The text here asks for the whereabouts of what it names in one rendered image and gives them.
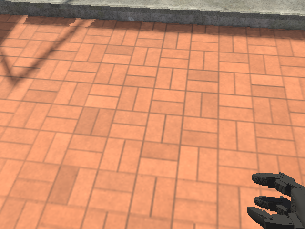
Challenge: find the right robot hand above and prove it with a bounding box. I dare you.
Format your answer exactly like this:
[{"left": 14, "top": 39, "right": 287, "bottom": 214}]
[{"left": 247, "top": 172, "right": 305, "bottom": 229}]

